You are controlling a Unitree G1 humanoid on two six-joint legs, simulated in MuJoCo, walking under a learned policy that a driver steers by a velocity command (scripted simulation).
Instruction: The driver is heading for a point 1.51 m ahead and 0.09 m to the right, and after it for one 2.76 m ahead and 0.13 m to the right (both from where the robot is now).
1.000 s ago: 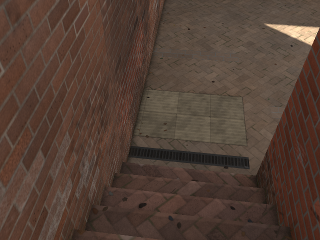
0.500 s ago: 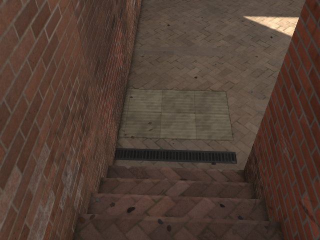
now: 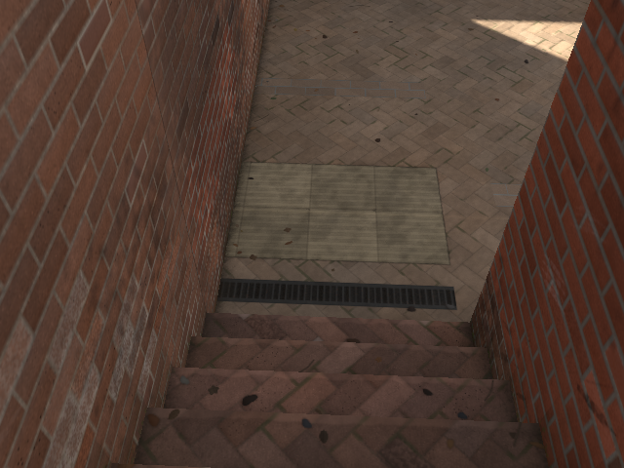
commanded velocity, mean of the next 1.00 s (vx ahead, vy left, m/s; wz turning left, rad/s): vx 0.01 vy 0.00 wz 0.00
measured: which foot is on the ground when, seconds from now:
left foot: down 0.00-1.00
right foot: down 0.00-1.00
